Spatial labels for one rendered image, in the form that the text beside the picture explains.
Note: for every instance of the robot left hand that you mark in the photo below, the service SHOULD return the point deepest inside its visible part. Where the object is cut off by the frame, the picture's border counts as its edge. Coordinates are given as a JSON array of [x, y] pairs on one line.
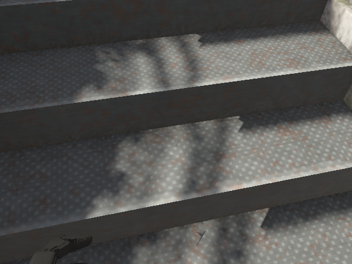
[[59, 247]]

